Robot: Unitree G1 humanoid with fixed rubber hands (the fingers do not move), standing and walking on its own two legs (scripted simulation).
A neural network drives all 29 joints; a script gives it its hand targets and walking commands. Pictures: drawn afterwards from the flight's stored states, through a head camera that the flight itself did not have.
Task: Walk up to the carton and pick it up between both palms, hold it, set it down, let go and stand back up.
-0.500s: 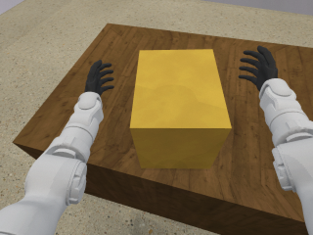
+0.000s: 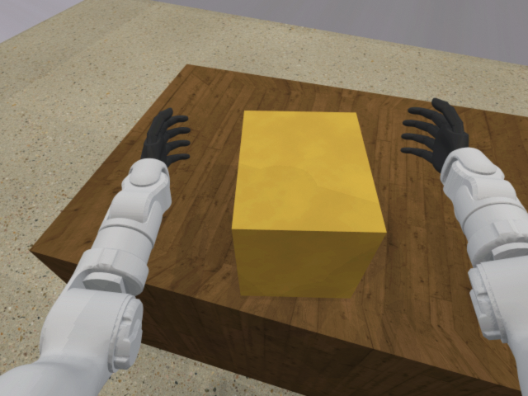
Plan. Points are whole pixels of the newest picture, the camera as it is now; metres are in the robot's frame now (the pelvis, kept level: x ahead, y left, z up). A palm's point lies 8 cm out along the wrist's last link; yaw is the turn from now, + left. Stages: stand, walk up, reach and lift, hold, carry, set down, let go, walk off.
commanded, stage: set down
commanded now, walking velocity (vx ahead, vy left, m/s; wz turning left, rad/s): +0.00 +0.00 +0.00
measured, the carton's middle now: (297, 205) +0.46 +0.02 -0.01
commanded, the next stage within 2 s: none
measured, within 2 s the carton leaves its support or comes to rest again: neither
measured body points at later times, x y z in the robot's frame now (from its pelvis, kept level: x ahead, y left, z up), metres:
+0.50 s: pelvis +0.00 +0.00 +0.00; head +0.02 -0.01 +0.45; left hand +0.36 +0.23 +0.07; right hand +0.42 -0.20 +0.08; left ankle +0.02 +0.14 -0.74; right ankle +0.00 -0.09 -0.74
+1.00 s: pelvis +0.02 +0.00 +0.00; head +0.01 +0.00 +0.45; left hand +0.30 +0.22 +0.03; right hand +0.34 -0.23 +0.03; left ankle +0.02 +0.14 -0.74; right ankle +0.00 -0.09 -0.74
